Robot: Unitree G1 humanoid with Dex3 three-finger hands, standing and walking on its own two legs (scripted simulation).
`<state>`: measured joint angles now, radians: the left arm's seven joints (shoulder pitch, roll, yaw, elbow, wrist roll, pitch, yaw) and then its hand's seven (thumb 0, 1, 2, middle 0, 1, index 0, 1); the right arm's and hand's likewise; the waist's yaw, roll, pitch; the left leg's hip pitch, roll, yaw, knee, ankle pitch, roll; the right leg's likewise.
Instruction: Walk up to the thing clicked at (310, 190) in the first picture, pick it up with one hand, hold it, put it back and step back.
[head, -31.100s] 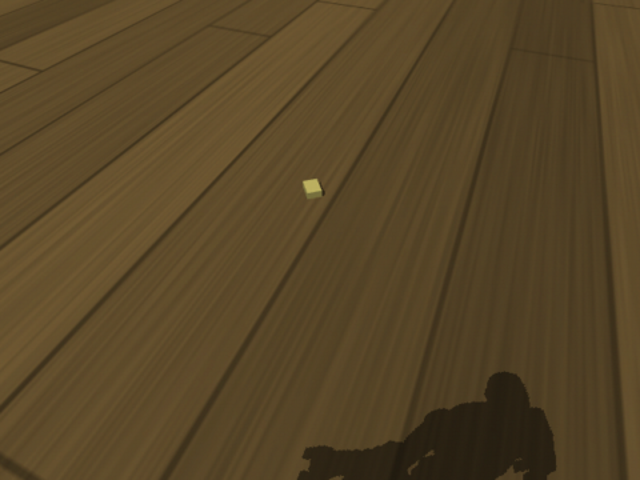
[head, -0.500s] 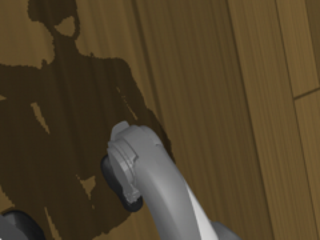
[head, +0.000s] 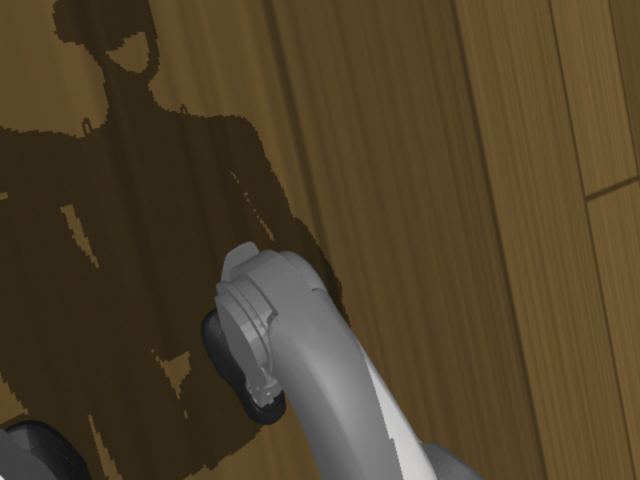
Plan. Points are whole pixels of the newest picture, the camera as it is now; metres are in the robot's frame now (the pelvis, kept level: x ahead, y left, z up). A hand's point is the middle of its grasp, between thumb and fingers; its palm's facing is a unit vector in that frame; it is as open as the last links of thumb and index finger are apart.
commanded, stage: close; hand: left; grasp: from above
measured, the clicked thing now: out of the picture +0.49 +0.37 -0.31
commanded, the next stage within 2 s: go down in 0.84 s
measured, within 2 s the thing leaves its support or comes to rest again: neither
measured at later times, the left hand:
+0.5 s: hand out of the picture +0.48 +0.36 -0.25, palm faces -0.30 -0.31 -0.90, open 11.0 cm
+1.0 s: hand out of the picture +0.48 +0.36 -0.25, palm faces -0.30 -0.31 -0.90, open 11.5 cm
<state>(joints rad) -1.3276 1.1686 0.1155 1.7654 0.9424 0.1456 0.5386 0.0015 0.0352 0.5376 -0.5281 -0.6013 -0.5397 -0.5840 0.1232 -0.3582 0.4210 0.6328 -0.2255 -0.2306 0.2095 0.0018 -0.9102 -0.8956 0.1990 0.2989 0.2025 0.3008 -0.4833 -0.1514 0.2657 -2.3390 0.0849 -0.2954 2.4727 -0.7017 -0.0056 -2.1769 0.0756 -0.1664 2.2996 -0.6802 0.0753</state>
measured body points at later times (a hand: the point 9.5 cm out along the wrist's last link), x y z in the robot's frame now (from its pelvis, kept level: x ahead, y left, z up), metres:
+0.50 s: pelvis +0.00 +0.00 +0.00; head +0.31 +0.12 +0.30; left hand +0.50 +0.37 -0.20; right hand +0.01 -0.23 -0.05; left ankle +0.06 +0.14 -0.29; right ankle +0.11 -0.12 -0.29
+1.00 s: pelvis +0.00 +0.00 +0.00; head +0.32 +0.11 +0.29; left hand +0.50 +0.37 -0.20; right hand +0.01 -0.24 -0.05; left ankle +0.06 +0.14 -0.29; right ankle +0.11 -0.12 -0.29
